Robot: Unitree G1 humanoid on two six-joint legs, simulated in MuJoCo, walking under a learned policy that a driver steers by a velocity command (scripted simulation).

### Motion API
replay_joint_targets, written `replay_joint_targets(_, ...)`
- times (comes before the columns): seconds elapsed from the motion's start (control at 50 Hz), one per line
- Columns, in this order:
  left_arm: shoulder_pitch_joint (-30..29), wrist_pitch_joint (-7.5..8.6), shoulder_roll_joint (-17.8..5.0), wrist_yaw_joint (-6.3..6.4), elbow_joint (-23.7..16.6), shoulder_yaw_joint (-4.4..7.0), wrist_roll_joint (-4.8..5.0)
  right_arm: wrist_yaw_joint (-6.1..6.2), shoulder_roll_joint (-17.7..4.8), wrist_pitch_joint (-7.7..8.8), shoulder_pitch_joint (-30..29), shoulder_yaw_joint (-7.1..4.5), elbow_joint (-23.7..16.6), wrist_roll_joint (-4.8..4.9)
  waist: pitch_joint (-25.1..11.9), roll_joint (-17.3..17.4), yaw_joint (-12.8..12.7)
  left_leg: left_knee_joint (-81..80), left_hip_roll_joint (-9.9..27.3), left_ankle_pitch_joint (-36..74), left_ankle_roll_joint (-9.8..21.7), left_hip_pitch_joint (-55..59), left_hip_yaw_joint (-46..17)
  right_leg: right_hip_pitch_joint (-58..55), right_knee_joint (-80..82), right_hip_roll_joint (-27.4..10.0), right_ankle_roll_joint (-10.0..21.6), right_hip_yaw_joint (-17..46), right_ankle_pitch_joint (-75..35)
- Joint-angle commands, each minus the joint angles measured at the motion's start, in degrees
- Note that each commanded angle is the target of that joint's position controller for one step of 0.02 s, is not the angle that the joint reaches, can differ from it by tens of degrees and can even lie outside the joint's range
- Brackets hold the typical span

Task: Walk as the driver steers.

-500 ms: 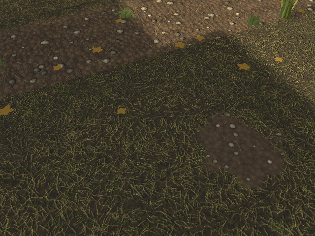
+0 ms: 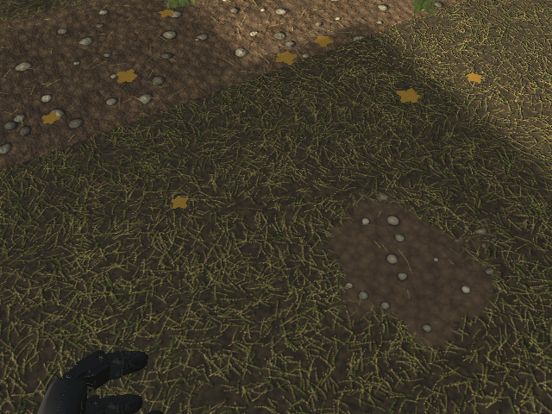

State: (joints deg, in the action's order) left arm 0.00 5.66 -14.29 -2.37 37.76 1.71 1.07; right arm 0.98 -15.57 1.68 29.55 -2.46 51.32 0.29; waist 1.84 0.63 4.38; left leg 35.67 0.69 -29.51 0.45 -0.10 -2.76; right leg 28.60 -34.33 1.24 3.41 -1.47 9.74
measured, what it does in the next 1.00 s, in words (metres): goes down, turning left: left foot 0.17 m lower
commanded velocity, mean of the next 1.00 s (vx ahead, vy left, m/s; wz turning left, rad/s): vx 0.21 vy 0.00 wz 0.22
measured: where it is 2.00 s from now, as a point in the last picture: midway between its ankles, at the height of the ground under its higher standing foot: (210, 249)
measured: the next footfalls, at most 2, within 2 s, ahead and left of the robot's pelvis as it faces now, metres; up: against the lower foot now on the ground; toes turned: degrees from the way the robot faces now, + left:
left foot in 0.64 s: +0.31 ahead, +0.19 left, -0.17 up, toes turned +12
right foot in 1.18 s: +0.67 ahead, +0.03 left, -0.17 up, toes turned +10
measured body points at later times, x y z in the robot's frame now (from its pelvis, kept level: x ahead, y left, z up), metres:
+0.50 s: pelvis +0.18 +0.01 -0.02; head +0.21 +0.02 +0.43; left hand +0.22 +0.30 -0.14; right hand +0.36 -0.23 -0.12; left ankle +0.30 +0.17 -0.73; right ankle +0.11 -0.10 -0.72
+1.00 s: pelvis +0.38 +0.11 -0.14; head +0.38 +0.12 +0.31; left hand +0.47 +0.37 -0.25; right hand +0.44 -0.13 -0.28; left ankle +0.27 +0.18 -0.88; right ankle +0.61 +0.01 -0.81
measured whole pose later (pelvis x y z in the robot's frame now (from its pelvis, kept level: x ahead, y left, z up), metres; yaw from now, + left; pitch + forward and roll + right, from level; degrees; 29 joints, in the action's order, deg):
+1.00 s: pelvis +0.38 +0.11 -0.14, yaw +15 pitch +2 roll +1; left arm 10.4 3.5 -12.0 1.1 42.2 2.1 0.6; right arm 1.5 -10.7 3.6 23.4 -1.1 52.7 0.0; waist -2.0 -2.7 1.7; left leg 21.4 -4.4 -18.6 3.3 -4.7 -2.6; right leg 45.4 -46.8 -4.2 -2.4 2.2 -8.4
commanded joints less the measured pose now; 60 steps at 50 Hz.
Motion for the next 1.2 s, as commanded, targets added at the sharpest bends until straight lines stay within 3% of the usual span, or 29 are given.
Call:
replay_joint_targets(0.02, 23.58, -0.13, -10.47, -0.29, 3.50, 3.68, 0.52, -0.65, -4.17, 2.30, 4.02, -0.47, -4.40, 1.57, -18.13, -15.60, -9.88, 40.83, -3.13, -1.02, 1.96, -40.07, -6.70, -45.32, 18.93, -21.45, 16.29, 45.24, 20.86)
replay_joint_targets(0.04, 19.22, -0.02, -7.96, -0.30, 3.11, 2.92, 0.30, -0.51, -8.25, 2.42, -3.21, -1.86, -6.14, 2.84, -8.69, -10.12, -9.33, 42.01, -0.26, 4.33, 2.70, -42.42, -5.03, -36.47, 19.48, -20.17, 14.20, 36.81, 17.60)
replay_joint_targets(0.08, 12.88, 0.27, -6.15, -0.69, 2.48, 2.30, -0.94, 0.33, -7.71, 1.96, -6.89, -2.20, -6.59, 1.13, -3.23, -3.88, -5.73, 37.45, 4.21, 12.00, 2.28, -36.93, -4.16, -22.44, 20.96, -16.48, 12.84, 25.07, 1.92)
replay_joint_targets(0.12, 10.68, 0.85, -4.23, -0.49, 2.68, 1.76, -0.84, 0.51, -6.28, 0.67, -5.61, -2.54, -6.32, 1.48, -2.14, -4.86, -2.81, 31.31, 6.01, 13.88, 1.94, -31.97, -4.65, -17.35, 23.19, -13.76, 11.95, 18.91, -7.67)
replay_joint_targets(0.2, 11.18, 1.23, -5.88, 0.37, 5.82, 1.87, -2.69, 0.97, -2.15, -0.82, -4.54, -1.70, -6.09, -2.03, -5.78, -0.65, -0.47, 25.63, 4.34, 20.02, -1.35, -23.61, -2.57, -13.12, 17.56, -13.69, 12.46, 6.93, -52.16)
replay_joint_targets(0.24, 14.58, 1.24, -8.96, 1.79, 7.21, 2.83, -1.26, 0.39, -5.34, -0.47, -7.95, -3.08, -6.82, 0.32, -4.23, -3.59, -2.29, 23.71, 3.27, 25.69, -1.39, -32.94, -5.36, -19.45, 17.98, -13.91, 10.91, 6.55, -43.31)
replay_joint_targets(0.28, 15.66, 0.30, -8.67, 3.78, 7.79, 2.87, -0.92, -0.27, -5.50, -0.34, -11.44, -3.43, -8.23, 0.63, -2.22, -2.88, -2.83, 18.20, 1.65, 31.10, -1.29, -36.44, -7.64, -20.56, 16.23, -13.16, 10.42, 4.08, -36.31)
replay_joint_targets(0.4, 17.71, -3.97, -6.71, 9.39, 6.43, 2.71, -0.77, -3.19, -3.74, -2.61, -21.78, -2.76, -14.74, -0.90, -1.93, -4.79, -7.01, 7.31, 1.12, 42.37, -5.13, -39.86, -6.73, -21.05, 2.71, -14.08, 10.05, 2.35, -21.08)
replay_joint_targets(0.48, 18.92, -5.12, -7.51, 11.04, 4.23, 3.13, -0.75, -6.03, -3.70, -3.36, -24.93, -2.26, -16.81, -0.76, -1.46, -3.17, -9.26, -1.41, 2.29, 43.65, -5.51, -39.57, -5.96, -19.33, -8.09, -16.03, 8.17, 4.20, -11.26)
replay_joint_targets(0.56, 19.20, -4.55, -9.40, 9.61, 3.74, 4.29, -0.45, -6.91, -2.55, -3.76, -27.20, -1.98, -15.79, 2.59, 0.28, -1.84, -10.98, -7.26, 4.22, 46.92, -2.45, -29.63, -2.58, -9.60, -14.67, -19.74, 5.34, 6.19, 5.49)
replay_joint_targets(0.62, 19.52, -4.40, -7.39, 7.12, 5.45, 3.77, -0.76, -5.10, -3.06, -3.86, -19.16, -3.36, -11.23, 2.65, -1.49, 0.61, -7.25, -14.94, 2.75, 45.40, 1.20, -16.65, 1.50, -6.97, -28.27, -19.79, 3.10, 4.39, 6.36)
replay_joint_targets(0.64, 20.56, -4.17, -5.47, 6.12, 6.71, 2.91, -0.86, -4.15, -5.19, -3.37, -10.69, -4.81, -7.61, 1.65, -5.18, 2.91, -3.29, -16.78, -1.17, 46.50, 2.77, -3.43, 6.35, -3.57, -39.53, -16.09, 1.45, -1.51, 4.19)
replay_joint_targets(0.66, 20.86, -3.38, -3.47, 5.41, 7.60, 2.26, -1.26, -3.53, -10.61, -2.49, -2.34, -6.39, -5.17, 1.09, -9.32, 9.18, 0.77, -12.10, 3.81, 60.19, 6.89, 11.82, 0.58, 8.42, -63.90, -10.86, -2.60, -5.81, 24.31)
replay_joint_targets(0.68, 25.32, -2.25, -0.37, 3.91, 5.52, 1.23, -2.12, -3.41, -14.58, -1.55, -4.00, -5.46, -6.60, -0.38, -14.75, 15.61, -3.21, 7.16, 12.39, 79.50, 14.18, 24.72, -12.46, 30.15, -88.34, -7.49, -7.79, -4.11, 47.23)
replay_joint_targets(0.7, 23.23, -0.99, -4.24, 3.41, 4.07, 1.37, -0.36, -3.77, -14.33, -2.18, -1.05, -5.90, -6.74, 1.77, -22.68, 10.05, 0.72, 2.33, 17.17, 70.22, 20.75, 26.06, -21.65, 33.99, -93.25, -7.29, -9.84, -0.04, 44.29)
replay_joint_targets(0.72, 16.47, -0.07, -3.75, 3.69, -1.10, 0.90, 2.34, -3.31, -17.71, -2.61, 5.03, -7.01, -2.14, 2.54, -22.77, 8.53, 2.15, -11.79, 22.77, 34.82, 25.20, 24.79, -36.39, 43.02, -91.91, -4.36, -9.62, 1.23, 35.18)
replay_joint_targets(0.74, 9.54, -0.66, -4.17, 5.48, -0.10, 1.13, 2.08, -2.54, -11.51, -2.95, -0.95, -5.02, -3.23, 1.64, -13.10, -2.72, 2.47, -18.35, 20.70, 8.82, 19.20, 16.96, -34.66, 46.38, -86.59, -6.50, -7.04, 1.87, 27.39)
replay_joint_targets(0.76, 10.37, -1.16, -3.76, 6.38, -0.47, 0.60, 2.64, -2.02, -10.83, -2.35, -4.44, -3.91, -3.83, 0.56, -9.34, 2.24, -0.93, -20.31, 23.25, -0.97, 19.97, 8.01, -38.78, 44.58, -78.83, -8.54, -5.50, 4.86, 19.52)
replay_joint_targets(0.78, 10.47, -2.04, -3.82, 6.81, -0.02, 0.46, 1.14, -1.71, -7.09, -1.43, -9.58, -2.37, -4.99, 0.68, -4.38, 1.97, -3.38, -20.07, 21.54, -3.56, 18.40, -0.73, -36.74, 42.05, -76.03, -9.78, -5.30, 5.97, 17.87)
replay_joint_targets(0.8, 11.91, -1.80, -3.10, 6.04, 0.90, 0.64, -0.37, -1.31, -2.88, -0.84, -10.68, -0.99, -3.69, 1.09, -1.20, 3.62, -5.04, -17.17, 18.17, -3.87, 15.50, -5.05, -31.17, 43.30, -72.15, -10.11, -4.33, 7.97, 12.11)
replay_joint_targets(0.82, 13.61, -1.53, -5.00, 5.48, 1.76, 1.58, -0.72, -1.13, -2.91, 0.27, -13.58, -0.62, -4.62, 0.08, -0.04, 2.98, -7.30, -17.84, 13.79, -0.69, 11.79, -10.93, -24.44, 38.99, -62.88, -10.18, -3.30, 6.83, 2.40)
replay_joint_targets(0.84, 11.45, -1.45, -4.50, 4.96, 1.09, 1.57, -1.83, -0.50, -4.56, 0.99, -15.34, -0.62, -5.00, -1.38, 2.98, 3.60, -7.49, -19.89, 9.86, 10.09, 10.86, -20.29, -16.74, 32.50, -50.64, -8.72, -5.05, 4.31, -5.51)
replay_joint_targets(0.88, 10.30, -0.89, -1.90, 4.54, 0.98, 1.17, -3.24, 0.70, -5.03, 1.82, -13.15, -0.60, -4.09, -2.01, 0.58, 3.80, -6.32, -21.08, 6.34, 21.17, 10.63, -25.72, -9.02, 17.32, -32.16, -7.55, -7.11, 2.49, -17.18)
replay_joint_targets(0.96, 4.25, -1.15, -0.29, 3.50, -0.52, 0.77, -0.12, 1.17, -6.15, 3.03, -5.35, -1.21, -1.04, -0.01, 1.66, 4.22, -1.72, -25.26, 11.62, 24.15, 11.08, -11.40, -9.22, 16.22, -10.38, -5.85, -6.21, 4.10, -21.39)
replay_joint_targets(1.08, -3.81, -0.76, 0.06, 0.19, -4.31, 0.84, 0.54, 0.37, -4.67, 2.00, -0.97, -1.62, 1.37, -0.20, 5.67, 4.18, 1.67, -22.72, 13.91, 28.98, 9.11, 2.47, -4.67, 18.11, -0.66, -2.47, -0.93, 2.76, -10.92)
replay_joint_targets(1.12, -2.58, -0.75, -0.91, -0.75, -4.79, 1.22, 0.19, 0.22, -6.13, 1.73, -2.68, -2.17, 0.48, -0.09, 3.27, 5.03, -0.11, -18.10, 13.33, 41.34, 7.72, 2.62, -2.13, 11.13, 0.59, -0.77, 0.93, -0.14, -4.15)
replay_joint_targets(1.16, 9.48, -1.17, -5.29, -0.58, -2.32, 3.40, -0.16, 0.37, -7.38, 1.35, -4.75, -2.35, -1.11, 0.04, -6.07, 5.39, -7.15, -1.80, 10.61, 66.92, 5.59, -0.94, 2.47, -9.52, 0.92, 3.84, 3.94, -3.77, -1.71)
replay_joint_targets(1.18, 20.83, -1.26, -9.99, 0.06, -0.26, 5.05, -0.05, 0.76, -7.61, 1.90, -6.34, -2.14, -3.10, -0.86, -13.28, 2.17, -12.12, 14.50, 8.42, 59.95, 2.69, -14.51, 4.32, -29.86, -0.05, -1.91, 7.85, 6.80, -8.65)
replay_joint_targets(1.2, 27.33, -0.92, -16.35, 0.00, 2.41, 6.25, 0.61, -0.74, 0.50, 3.67, 1.36, 0.86, -3.93, -1.97, -24.74, -15.69, -9.81, 39.94, -2.18, 11.66, -1.35, -39.11, 3.93, -54.59, 6.30, -19.88, 19.53, 39.05, -0.15)
Keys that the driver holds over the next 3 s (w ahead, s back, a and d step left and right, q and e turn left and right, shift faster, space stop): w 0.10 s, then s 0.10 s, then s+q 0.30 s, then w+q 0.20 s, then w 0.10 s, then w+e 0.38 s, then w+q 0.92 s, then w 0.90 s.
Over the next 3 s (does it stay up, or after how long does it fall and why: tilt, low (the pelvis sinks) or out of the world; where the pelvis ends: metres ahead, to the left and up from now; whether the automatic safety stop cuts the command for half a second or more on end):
stays up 1.39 0.47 -0.13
